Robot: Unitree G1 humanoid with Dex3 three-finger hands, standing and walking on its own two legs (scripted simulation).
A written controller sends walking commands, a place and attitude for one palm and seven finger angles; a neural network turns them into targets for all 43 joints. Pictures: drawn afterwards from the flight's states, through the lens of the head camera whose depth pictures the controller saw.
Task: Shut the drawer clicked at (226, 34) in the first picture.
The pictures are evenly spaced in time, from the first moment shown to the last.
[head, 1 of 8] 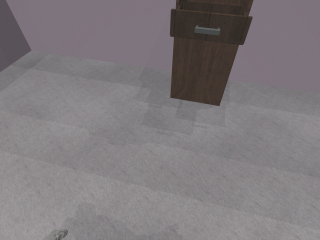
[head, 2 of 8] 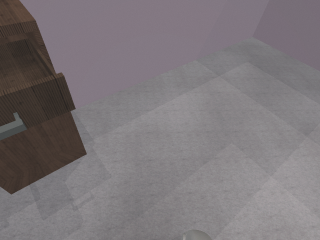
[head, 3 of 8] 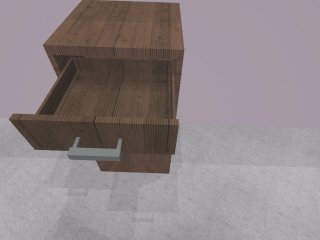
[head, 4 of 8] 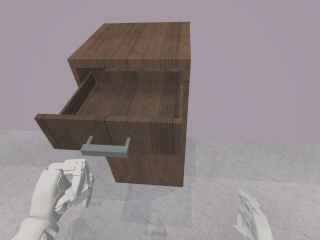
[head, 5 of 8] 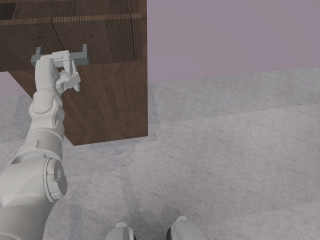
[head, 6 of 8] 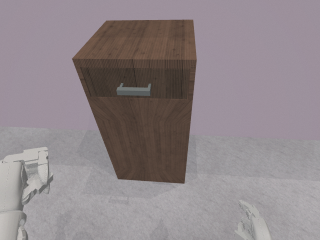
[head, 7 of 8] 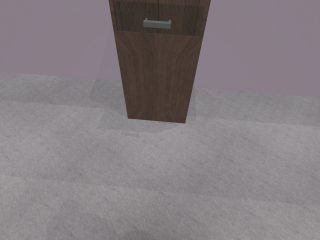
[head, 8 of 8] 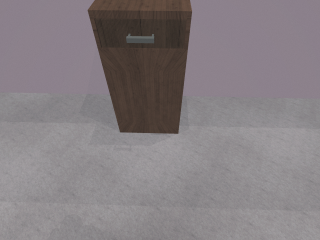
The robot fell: no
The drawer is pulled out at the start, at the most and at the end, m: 0.29 0.29 0.00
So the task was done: yes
